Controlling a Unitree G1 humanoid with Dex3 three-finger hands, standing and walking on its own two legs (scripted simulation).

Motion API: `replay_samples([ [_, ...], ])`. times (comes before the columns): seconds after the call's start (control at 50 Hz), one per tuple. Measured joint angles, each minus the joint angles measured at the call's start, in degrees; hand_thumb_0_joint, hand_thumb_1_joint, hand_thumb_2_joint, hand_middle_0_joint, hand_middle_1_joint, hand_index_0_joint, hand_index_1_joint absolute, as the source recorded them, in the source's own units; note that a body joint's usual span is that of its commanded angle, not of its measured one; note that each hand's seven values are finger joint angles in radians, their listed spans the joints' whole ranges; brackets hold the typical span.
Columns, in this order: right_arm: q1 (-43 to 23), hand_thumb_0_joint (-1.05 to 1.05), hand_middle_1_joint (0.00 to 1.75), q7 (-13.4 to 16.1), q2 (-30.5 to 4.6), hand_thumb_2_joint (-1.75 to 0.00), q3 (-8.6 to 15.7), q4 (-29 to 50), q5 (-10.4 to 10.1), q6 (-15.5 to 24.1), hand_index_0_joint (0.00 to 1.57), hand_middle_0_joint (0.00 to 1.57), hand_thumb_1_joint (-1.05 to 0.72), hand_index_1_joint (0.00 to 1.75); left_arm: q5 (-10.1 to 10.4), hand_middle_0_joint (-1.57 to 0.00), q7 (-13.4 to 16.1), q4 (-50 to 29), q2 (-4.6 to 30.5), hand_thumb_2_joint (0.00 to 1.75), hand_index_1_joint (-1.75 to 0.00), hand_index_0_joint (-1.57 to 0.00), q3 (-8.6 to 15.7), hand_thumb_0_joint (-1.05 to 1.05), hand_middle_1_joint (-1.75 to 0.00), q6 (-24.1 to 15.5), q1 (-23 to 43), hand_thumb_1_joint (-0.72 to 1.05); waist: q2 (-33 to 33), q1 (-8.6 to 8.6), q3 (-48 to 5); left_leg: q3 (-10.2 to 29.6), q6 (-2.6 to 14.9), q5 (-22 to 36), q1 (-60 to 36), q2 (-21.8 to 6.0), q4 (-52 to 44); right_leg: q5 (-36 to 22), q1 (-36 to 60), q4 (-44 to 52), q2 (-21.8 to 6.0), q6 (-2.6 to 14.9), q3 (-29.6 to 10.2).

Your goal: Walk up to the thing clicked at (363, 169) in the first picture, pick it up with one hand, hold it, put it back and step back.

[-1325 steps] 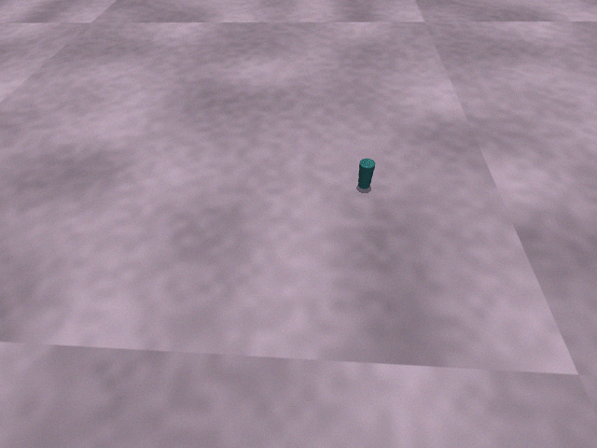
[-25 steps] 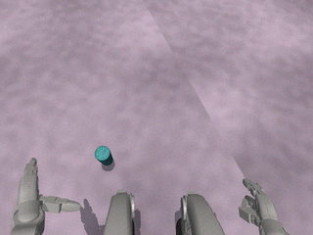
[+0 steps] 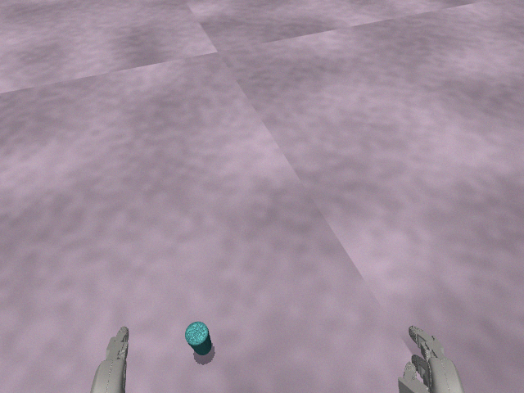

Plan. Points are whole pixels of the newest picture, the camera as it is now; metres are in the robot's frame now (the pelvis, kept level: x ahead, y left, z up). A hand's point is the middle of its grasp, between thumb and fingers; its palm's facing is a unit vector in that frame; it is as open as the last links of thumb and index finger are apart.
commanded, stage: home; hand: left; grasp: from the side
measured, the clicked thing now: (200, 340) +0.42 +0.23 -0.65
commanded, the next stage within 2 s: stand in 1.54 s
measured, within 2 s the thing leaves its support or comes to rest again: neither
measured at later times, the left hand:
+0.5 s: hand out of the picture +0.16 +0.16 -0.05, palm faces +0.10 -0.95 -0.28, open 17.5 cm
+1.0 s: hand out of the picture +0.16 +0.16 -0.05, palm faces +0.10 -0.95 -0.28, open 17.2 cm
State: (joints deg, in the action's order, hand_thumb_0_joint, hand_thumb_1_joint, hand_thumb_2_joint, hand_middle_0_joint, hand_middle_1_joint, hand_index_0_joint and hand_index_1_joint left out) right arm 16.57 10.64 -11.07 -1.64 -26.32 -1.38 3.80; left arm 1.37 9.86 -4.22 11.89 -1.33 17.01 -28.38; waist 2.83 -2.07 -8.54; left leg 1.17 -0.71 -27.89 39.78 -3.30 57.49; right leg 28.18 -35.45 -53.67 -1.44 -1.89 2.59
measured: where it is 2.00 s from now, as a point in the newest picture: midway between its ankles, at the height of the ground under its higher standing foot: outside the picture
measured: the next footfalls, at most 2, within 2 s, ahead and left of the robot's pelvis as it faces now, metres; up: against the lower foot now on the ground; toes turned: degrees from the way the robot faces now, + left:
none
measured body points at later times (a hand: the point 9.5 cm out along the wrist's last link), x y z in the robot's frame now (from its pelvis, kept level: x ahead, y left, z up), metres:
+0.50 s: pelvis +0.00 -0.02 +0.01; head +0.02 -0.01 +0.46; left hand +0.16 +0.21 -0.03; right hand +0.16 -0.26 -0.07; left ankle +0.01 +0.12 -0.68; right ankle -0.01 -0.14 -0.68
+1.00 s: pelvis -0.01 -0.02 +0.01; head +0.02 -0.02 +0.46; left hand +0.15 +0.21 -0.03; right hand +0.16 -0.26 -0.06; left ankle +0.01 +0.12 -0.68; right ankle -0.01 -0.14 -0.68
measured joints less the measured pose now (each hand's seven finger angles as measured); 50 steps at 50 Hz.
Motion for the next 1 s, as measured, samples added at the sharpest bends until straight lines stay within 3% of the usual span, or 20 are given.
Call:
replay_samples([
  [0.22,-1.7,0.01,0.30,-0.1,-0.6,-0.90,0.1,-0.7,1.0,2.2,0.21,0.20,-0.90,0.30,-0.6,-0.06,-1.1,1.9,0.1,0.07,-0.06,-0.06,0.5,-0.01,-0.06,-0.1,1.0,-0.52,-0.7,0.90,2.6,0.7,-0.67,1.0,-1.8,0.1,-1.5,-0.3,1.8,0.8,0.0,0.62,0.7],
  [0.46,-0.6,0.01,0.30,-0.2,-1.1,-0.90,0.7,-2.3,0.9,2.2,0.21,0.20,-0.90,0.30,-0.5,-0.05,-1.8,3.4,-0.4,0.06,-0.05,-0.06,0.8,-0.01,-0.06,-0.9,1.5,-0.55,-0.8,0.20,2.2,0.6,-1.16,1.4,-3.2,-0.3,-2.7,-0.5,2.7,1.4,0.4,1.09,0.6],
  [1.0,-1.3,0.01,0.30,0.0,-1.1,-0.90,0.7,-3.0,0.9,3.3,0.21,0.20,-0.90,0.30,-0.6,-0.06,-2.2,4.0,-0.5,0.08,-0.06,-0.06,0.7,-0.01,-0.06,-1.6,1.9,-0.50,-1.1,0.69,3.0,0.3,-1.20,2.4,-3.6,-0.2,-3.6,-1.3,2.8,1.8,0.3,1.22,0.4],
])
